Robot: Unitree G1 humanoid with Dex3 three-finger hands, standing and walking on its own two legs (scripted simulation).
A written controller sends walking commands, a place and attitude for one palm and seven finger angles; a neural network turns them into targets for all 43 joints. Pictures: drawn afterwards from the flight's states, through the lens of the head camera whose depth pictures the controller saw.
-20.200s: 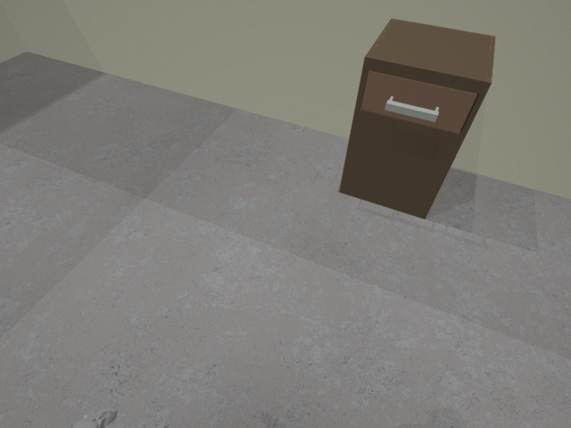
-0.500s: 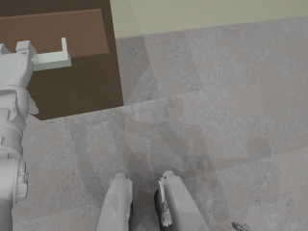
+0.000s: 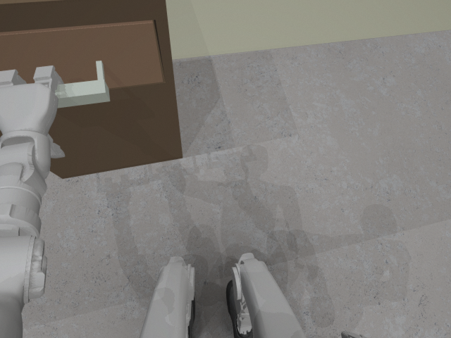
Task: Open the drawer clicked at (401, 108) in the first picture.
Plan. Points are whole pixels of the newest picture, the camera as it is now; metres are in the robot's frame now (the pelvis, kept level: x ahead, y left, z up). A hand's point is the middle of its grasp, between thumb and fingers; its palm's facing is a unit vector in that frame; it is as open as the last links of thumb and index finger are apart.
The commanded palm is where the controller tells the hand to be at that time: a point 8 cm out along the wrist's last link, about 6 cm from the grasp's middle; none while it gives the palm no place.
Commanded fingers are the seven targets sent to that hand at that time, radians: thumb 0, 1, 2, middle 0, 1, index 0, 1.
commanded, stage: close the thumb around the handle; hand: left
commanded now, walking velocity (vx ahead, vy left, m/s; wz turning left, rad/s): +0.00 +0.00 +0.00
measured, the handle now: (50, 85) +0.55 +0.31 -0.03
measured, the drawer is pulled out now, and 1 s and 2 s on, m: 0.00 0.03 0.12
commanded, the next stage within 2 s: pull the drawer open in 0.46 s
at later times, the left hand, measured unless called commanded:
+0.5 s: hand (44, 121) +0.48 +0.32 -0.05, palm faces -0.03 -0.02 -1.00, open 6.4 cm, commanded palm +0.48 +0.29 -0.01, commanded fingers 0.00 0.90 0.90 -0.40 -1.35 -0.40 -1.35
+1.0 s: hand (44, 137) +0.45 +0.31 -0.05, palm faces -0.04 -0.04 -1.00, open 6.4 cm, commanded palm +0.43 +0.29 -0.01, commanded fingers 0.00 0.90 0.90 -0.40 -1.35 -0.40 -1.35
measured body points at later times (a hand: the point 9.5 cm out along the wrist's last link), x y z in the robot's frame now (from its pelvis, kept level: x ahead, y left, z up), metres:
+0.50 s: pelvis +0.00 +0.00 +0.00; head +0.19 +0.03 +0.40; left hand +0.48 +0.31 +0.00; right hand +0.05 -0.27 -0.13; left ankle +0.02 +0.08 -0.57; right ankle +0.04 -0.11 -0.57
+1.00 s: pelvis +0.01 +0.01 +0.01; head +0.19 +0.03 +0.42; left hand +0.45 +0.31 +0.00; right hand +0.07 -0.26 -0.12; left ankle +0.02 +0.08 -0.57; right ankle +0.04 -0.11 -0.57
